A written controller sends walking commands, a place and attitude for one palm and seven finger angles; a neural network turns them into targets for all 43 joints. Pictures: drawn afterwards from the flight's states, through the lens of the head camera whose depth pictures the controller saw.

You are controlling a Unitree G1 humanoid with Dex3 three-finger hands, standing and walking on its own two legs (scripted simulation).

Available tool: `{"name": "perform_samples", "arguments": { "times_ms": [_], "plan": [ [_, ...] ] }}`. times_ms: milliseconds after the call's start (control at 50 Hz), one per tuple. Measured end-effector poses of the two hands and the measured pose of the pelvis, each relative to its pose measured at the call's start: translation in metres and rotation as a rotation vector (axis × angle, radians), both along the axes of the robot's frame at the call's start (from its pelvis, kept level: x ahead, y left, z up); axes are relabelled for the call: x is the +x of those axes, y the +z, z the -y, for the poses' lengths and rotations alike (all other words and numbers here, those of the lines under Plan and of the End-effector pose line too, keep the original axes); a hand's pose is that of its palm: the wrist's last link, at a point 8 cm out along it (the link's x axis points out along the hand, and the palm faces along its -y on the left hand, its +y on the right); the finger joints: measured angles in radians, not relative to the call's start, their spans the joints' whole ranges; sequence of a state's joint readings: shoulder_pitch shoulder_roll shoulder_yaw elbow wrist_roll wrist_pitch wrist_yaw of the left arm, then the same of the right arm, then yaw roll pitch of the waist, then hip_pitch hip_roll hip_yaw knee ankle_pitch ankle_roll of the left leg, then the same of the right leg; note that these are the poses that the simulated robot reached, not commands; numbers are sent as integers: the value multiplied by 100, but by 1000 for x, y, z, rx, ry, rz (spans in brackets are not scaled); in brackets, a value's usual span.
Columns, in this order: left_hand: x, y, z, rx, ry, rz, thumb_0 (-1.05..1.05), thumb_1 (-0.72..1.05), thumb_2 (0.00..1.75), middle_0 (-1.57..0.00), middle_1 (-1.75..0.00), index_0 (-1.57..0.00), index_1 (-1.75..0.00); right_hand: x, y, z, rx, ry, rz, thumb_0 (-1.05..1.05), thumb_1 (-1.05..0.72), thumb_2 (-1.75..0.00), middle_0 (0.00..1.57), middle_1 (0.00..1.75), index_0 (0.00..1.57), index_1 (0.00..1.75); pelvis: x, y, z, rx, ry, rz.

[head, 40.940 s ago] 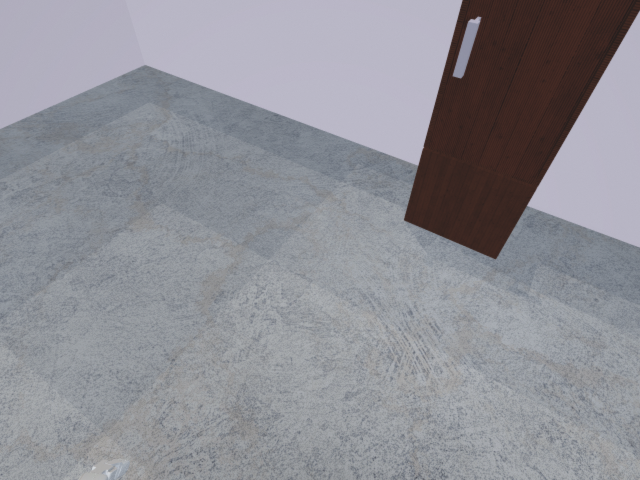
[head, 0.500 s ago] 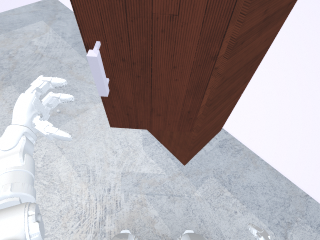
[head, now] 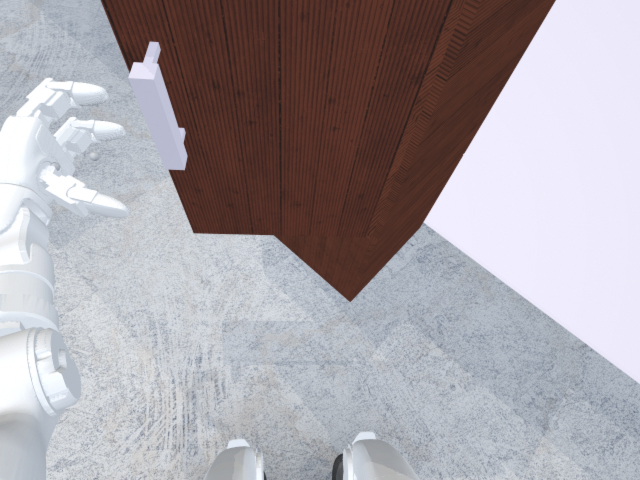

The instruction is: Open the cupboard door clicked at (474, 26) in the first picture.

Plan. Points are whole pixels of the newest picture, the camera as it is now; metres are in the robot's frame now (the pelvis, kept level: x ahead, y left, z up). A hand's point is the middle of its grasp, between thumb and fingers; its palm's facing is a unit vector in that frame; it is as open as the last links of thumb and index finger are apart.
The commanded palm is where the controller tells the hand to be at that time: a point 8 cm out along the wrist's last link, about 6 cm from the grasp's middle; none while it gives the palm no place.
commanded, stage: move the hooked fingers beside the handle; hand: left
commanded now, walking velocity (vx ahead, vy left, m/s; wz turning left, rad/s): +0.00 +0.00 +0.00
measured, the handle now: (165, 110) +0.57 +0.18 +0.08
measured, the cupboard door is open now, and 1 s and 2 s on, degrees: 44 44 44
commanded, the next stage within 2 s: slide the fingers in behind the handle in 1.10 s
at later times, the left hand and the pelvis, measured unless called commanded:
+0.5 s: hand (106, 133) +0.52 +0.24 +0.09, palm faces -0.06 -1.00 -0.03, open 13.9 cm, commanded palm +0.50 +0.29 +0.08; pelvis +0.01 +0.01 +0.00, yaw -2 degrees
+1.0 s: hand (101, 134) +0.51 +0.24 +0.09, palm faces -0.05 -1.00 -0.01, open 14.0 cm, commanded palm +0.50 +0.29 +0.08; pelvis +0.01 +0.01 +0.00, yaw -1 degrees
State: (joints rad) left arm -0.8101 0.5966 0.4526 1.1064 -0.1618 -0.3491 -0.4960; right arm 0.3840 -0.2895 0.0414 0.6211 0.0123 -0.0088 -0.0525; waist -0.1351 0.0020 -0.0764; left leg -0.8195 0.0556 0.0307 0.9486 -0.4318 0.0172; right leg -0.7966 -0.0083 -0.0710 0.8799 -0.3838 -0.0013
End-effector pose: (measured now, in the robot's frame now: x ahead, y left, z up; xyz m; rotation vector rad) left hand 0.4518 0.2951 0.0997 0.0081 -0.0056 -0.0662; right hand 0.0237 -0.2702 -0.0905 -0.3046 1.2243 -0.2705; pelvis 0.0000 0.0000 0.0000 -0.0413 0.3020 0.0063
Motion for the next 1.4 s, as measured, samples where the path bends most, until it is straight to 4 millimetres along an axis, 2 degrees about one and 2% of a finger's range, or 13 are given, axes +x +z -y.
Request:
{"name": "perform_samples", "arguments": {
  "times_ms": [160, 260, 340, 400, 540, 640, 780, 900, 1120, 1240, 1400],
  "plan": [
    [24, -2, 5, 17, 8, -51, -1, -50, 30, -30, -120, -30, -120, -20, -3, -7, 16, -39, -60, 1, -90, -90, 21, 30, 21, 30, 1, -2, -3, -3, -9, -24],
    [37, 1, 4, 12, 22, -24, -1, -50, 30, -30, -120, -30, -120, -32, -3, -10, 16, -59, -104, 0, -90, -90, 21, 30, 21, 30, 2, -4, -3, -6, -14, -40],
    [45, 6, 5, 16, 14, -7, -1, -50, 30, -30, -120, -30, -120, -40, -2, -11, 16, -72, -136, 0, -90, -90, 21, 30, 21, 30, 4, -4, -4, -10, -15, -51],
    [49, 2, 4, 3, 9, -35, -1, -50, 30, -30, -120, -30, -120, -43, 0, -12, 14, -83, -153, 0, -90, -90, 21, 30, 21, 30, 6, -4, -4, -11, -19, -56],
    [44, -11, -3, 21, 16, -55, -1, -49, 30, -30, -120, -30, -120, -42, 3, -12, 12, -85, -167, 0, -90, -90, 21, 30, 21, 30, 9, -3, -6, -13, -25, -62],
    [42, -7, -5, 5, 22, -11, -1, -50, 30, -30, -120, -30, -120, -34, 3, -11, 7, -72, -166, 0, -90, -90, 21, 30, 21, 30, 10, -3, -6, -18, -16, -58],
    [45, -9, -4, 9, 7, -57, -1, -50, 30, -30, -120, -30, -120, -18, 2, -11, 1, -54, -129, 0, -90, -90, 21, 30, 21, 30, 11, -4, -7, -22, -8, -59],
    [44, -8, -3, 4, 12, -29, -1, -50, 30, -30, -120, -30, -120, -12, 0, -13, 8, -47, -110, 0, -90, -90, 21, 30, 21, 30, 11, -4, -7, -20, -13, -58],
    [39, -10, -6, 18, 17, -38, -1, -50, 30, -30, -120, -30, -120, -16, -3, -15, 19, -49, -124, 0, -90, -90, 21, 30, 21, 30, 10, -5, -7, -21, -10, -56],
    [37, -4, 3, 2, 1, -4, -1, -50, 30, -30, -120, -30, -120, -20, -4, -14, 22, -50, -133, 0, -90, -90, 21, 30, 21, 30, 9, -5, -7, -20, -8, -50],
    [38, -10, 16, 16, 1, -42, -1, -50, 30, -30, -120, -30, -120, -22, -3, -12, 20, -52, -112, 0, -90, -90, 21, 30, 21, 30, 6, -5, -5, -17, -7, -45]
  ]
}}
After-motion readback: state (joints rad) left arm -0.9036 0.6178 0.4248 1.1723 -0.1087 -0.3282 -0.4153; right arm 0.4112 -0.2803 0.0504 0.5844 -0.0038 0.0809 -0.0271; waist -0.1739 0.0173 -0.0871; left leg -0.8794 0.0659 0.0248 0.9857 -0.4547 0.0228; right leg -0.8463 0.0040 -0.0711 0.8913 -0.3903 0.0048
